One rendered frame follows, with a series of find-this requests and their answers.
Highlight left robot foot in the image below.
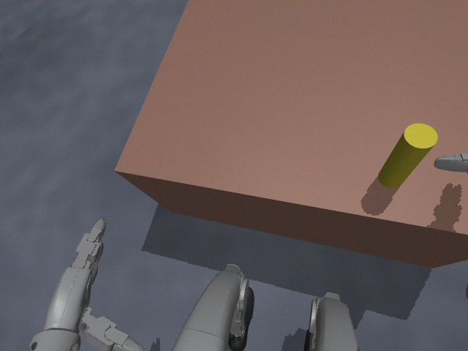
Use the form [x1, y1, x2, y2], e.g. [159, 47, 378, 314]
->
[228, 287, 254, 351]

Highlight can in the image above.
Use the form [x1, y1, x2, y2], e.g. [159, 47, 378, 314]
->
[378, 124, 438, 189]

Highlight left robot arm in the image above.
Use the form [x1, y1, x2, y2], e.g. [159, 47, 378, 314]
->
[29, 328, 81, 351]

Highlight right robot hand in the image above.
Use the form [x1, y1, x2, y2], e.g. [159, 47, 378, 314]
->
[434, 153, 468, 174]

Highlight left robot hand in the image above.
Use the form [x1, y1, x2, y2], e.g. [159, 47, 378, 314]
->
[43, 218, 145, 351]

